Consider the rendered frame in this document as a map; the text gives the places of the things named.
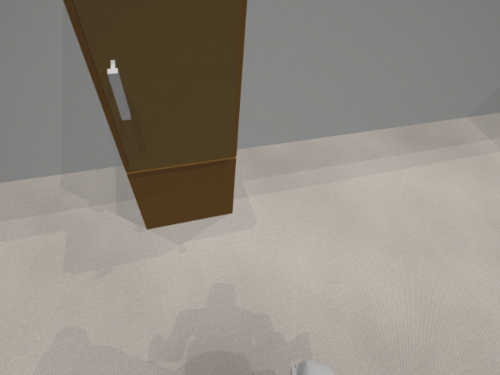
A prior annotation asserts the cupboard door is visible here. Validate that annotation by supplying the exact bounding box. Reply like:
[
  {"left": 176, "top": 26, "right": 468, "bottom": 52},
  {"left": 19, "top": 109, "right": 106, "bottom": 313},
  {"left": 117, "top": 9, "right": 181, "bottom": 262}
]
[{"left": 73, "top": 0, "right": 241, "bottom": 172}]

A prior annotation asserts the handle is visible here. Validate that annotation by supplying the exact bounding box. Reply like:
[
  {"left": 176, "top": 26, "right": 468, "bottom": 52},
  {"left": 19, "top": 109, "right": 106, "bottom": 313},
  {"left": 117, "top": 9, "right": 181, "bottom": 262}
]
[{"left": 107, "top": 60, "right": 131, "bottom": 120}]

